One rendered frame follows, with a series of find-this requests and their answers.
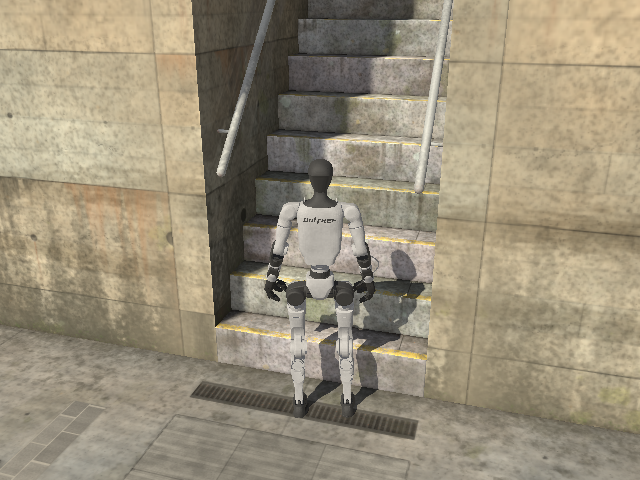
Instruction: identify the right robot forearm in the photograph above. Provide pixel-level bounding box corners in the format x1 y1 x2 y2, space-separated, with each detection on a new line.
356 242 374 283

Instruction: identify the robot torso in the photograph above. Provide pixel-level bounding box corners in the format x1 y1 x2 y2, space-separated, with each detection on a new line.
297 197 344 300

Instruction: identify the right robot foot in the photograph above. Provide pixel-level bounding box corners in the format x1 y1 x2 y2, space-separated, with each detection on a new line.
340 392 355 418

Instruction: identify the left robot upper arm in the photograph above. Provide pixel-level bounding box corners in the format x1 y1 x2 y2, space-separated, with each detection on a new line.
273 202 300 256

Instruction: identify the left robot hand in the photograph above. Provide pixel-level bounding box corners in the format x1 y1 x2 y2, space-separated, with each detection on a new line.
264 279 287 302

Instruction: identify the right robot upper arm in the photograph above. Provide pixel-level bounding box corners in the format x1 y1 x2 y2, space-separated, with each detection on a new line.
341 202 368 257

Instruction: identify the left robot forearm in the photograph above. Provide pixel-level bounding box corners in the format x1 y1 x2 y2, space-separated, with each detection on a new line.
266 240 284 282

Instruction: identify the right robot hand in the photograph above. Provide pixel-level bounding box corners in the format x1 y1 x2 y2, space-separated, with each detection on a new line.
353 279 376 303

